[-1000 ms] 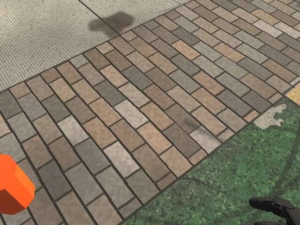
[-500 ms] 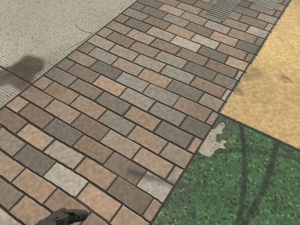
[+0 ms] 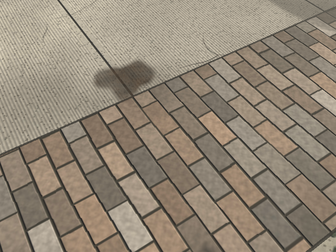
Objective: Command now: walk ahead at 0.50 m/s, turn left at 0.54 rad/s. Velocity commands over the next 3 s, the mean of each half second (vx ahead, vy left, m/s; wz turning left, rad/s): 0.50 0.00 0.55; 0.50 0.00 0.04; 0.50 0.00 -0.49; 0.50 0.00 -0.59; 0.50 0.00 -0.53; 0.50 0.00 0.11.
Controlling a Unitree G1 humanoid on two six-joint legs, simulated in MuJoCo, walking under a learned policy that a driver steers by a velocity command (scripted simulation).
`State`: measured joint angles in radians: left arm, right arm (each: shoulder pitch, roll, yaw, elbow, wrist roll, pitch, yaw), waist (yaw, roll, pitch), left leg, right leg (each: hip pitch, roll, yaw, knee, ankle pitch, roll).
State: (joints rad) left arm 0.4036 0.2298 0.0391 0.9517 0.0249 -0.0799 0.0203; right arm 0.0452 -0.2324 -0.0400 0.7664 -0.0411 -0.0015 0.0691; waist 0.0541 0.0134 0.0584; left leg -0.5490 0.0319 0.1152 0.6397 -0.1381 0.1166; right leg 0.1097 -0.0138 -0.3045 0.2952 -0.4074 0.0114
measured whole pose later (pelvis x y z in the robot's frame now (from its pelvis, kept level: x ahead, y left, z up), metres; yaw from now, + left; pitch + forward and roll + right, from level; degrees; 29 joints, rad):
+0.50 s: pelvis +0.27 +0.03 +0.01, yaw +17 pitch +2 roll +1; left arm 0.04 0.25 0.02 0.74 0.04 -0.03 -0.03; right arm 0.44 -0.27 -0.07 0.87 -0.01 -0.05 0.00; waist -0.09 -0.04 0.03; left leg 0.01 -0.15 -0.16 0.29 -0.31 0.11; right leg -0.61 -0.06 0.02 0.65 -0.04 0.03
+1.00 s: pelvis +0.53 +0.08 +0.02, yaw +16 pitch +1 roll -1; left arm 0.47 0.21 0.04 0.95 0.01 -0.07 -0.01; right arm 0.04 -0.23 -0.01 0.77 -0.03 -0.04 0.03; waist 0.08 0.04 0.04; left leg -0.57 0.06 -0.01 0.65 -0.08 -0.02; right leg -0.02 0.09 0.03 0.25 -0.25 -0.07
